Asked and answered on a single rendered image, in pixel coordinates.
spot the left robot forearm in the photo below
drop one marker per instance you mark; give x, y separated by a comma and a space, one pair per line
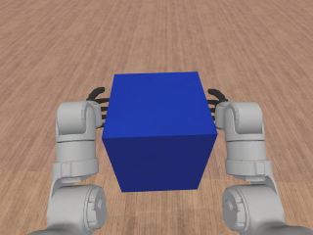
76, 124

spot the left robot hand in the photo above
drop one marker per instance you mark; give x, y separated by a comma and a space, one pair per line
92, 97

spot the right robot upper arm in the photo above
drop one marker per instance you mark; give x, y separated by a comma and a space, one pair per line
255, 209

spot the carton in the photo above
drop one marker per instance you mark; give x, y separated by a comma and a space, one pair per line
159, 131

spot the right robot forearm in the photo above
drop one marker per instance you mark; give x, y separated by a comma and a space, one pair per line
243, 126

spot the left robot upper arm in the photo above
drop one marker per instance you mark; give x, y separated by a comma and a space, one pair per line
76, 210

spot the right robot hand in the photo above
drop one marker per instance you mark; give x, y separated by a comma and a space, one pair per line
219, 96

